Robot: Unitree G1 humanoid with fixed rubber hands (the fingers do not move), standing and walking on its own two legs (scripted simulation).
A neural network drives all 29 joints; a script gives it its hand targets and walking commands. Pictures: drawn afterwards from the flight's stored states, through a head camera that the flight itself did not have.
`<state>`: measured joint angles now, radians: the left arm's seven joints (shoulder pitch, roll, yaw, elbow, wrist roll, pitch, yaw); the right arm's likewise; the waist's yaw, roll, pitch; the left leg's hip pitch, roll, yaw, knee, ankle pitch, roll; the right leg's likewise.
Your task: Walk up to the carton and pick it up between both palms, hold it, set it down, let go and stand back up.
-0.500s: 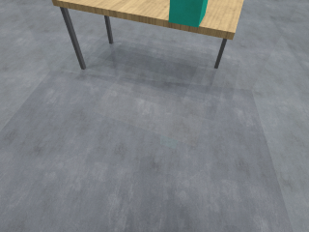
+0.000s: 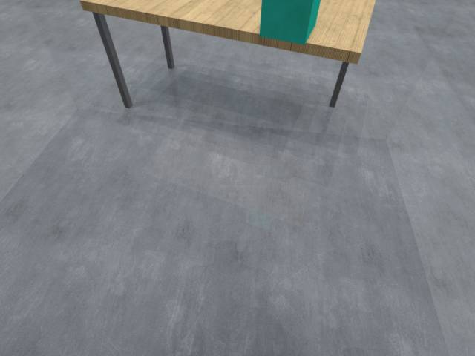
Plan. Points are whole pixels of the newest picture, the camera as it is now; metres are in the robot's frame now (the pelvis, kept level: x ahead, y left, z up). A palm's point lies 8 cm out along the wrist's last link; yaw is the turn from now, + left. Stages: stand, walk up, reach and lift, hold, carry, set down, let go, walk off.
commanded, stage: stand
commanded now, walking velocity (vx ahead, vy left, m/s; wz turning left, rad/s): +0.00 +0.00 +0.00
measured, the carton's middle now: (291, 8) +1.43 -0.19 +0.01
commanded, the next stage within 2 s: walk up in 0.78 s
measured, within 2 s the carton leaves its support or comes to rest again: neither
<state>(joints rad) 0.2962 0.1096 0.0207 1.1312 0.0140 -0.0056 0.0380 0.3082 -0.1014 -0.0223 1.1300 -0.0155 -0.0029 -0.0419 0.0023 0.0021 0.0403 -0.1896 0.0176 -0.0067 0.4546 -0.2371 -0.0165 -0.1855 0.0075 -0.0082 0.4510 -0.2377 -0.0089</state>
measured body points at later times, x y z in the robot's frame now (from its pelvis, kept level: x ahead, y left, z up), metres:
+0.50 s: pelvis +0.00 +0.00 +0.00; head +0.00 +0.00 +0.45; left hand -0.02 +0.21 -0.16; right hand -0.03 -0.20 -0.16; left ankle +0.01 +0.13 -0.74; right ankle +0.00 -0.11 -0.74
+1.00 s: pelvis +0.00 +0.00 +0.00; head +0.01 +0.00 +0.45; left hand -0.02 +0.21 -0.16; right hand -0.03 -0.20 -0.16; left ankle +0.01 +0.13 -0.74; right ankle +0.00 -0.11 -0.73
